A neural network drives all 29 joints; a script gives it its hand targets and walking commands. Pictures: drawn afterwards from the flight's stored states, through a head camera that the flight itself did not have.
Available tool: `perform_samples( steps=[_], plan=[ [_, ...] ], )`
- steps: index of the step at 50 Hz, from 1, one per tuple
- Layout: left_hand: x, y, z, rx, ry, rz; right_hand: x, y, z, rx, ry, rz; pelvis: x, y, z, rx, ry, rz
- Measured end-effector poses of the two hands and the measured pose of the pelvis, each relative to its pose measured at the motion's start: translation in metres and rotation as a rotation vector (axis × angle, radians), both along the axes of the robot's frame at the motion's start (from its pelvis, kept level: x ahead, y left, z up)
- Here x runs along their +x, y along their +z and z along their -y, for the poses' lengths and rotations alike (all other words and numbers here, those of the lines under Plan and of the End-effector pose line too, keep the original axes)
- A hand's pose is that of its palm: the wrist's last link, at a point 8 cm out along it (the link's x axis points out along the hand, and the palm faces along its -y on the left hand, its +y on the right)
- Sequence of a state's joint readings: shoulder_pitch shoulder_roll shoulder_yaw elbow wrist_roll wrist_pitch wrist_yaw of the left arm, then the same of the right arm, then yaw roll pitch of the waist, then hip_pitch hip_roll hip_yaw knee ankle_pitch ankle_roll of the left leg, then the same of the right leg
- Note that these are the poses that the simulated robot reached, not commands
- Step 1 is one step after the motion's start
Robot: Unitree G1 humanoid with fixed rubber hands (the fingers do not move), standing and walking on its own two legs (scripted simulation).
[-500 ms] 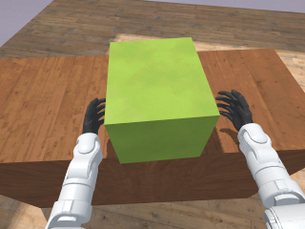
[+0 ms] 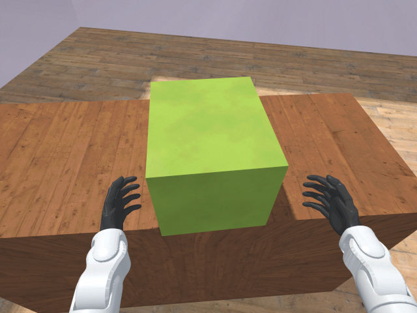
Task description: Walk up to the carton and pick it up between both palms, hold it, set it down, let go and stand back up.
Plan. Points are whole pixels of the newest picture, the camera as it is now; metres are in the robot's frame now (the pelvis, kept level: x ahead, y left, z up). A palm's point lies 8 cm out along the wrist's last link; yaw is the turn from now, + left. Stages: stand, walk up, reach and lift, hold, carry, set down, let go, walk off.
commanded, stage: set down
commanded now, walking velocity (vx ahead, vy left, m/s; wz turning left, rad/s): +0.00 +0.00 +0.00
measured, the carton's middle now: (207, 153) +0.45 +0.03 +0.04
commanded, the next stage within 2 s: none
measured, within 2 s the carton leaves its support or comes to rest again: neither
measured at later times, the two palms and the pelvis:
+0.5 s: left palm (103, 252) +0.21 +0.20 +0.06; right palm (358, 259) +0.21 -0.22 +0.05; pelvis +0.02 +0.00 +0.00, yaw -2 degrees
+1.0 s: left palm (100, 264) +0.20 +0.22 +0.02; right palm (353, 275) +0.20 -0.22 +0.02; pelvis +0.02 +0.01 +0.00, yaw -2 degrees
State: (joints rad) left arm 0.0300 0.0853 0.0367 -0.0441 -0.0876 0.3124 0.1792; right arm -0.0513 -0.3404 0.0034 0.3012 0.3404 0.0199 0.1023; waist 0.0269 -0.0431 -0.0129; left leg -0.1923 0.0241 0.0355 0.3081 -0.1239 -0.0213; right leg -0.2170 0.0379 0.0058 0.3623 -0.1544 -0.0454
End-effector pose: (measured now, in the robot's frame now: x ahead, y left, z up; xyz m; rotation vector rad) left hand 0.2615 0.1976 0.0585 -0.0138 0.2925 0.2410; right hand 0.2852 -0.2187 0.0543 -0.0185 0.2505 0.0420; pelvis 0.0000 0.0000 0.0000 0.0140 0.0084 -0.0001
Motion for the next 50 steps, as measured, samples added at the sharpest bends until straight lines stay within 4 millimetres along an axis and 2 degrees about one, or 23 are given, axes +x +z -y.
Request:
perform_samples(
  steps=[10, 28, 43, 50],
  plan=[
    [-0.014, 0.008, 0.005, 0.007, -0.013, 0.007, -0.025, 0.005, 0.009, -0.015, -0.014, 0.012, 0.006, 0.002, -0.003, 0.000, -0.017, 0.024],
    [-0.059, -0.004, -0.006, 0.034, 0.001, -0.048, -0.079, -0.007, 0.003, 0.007, -0.050, -0.044, 0.017, 0.004, -0.005, -0.006, -0.032, 0.054],
    [-0.058, -0.027, -0.012, 0.042, -0.035, -0.115, -0.085, -0.025, 0.009, -0.038, -0.082, -0.122, 0.016, 0.004, -0.011, -0.009, -0.035, 0.065],
    [-0.060, -0.041, -0.018, 0.048, -0.041, -0.166, -0.089, -0.037, 0.004, -0.049, -0.089, -0.175, 0.019, 0.004, -0.013, -0.011, -0.033, 0.070]
  ],
)
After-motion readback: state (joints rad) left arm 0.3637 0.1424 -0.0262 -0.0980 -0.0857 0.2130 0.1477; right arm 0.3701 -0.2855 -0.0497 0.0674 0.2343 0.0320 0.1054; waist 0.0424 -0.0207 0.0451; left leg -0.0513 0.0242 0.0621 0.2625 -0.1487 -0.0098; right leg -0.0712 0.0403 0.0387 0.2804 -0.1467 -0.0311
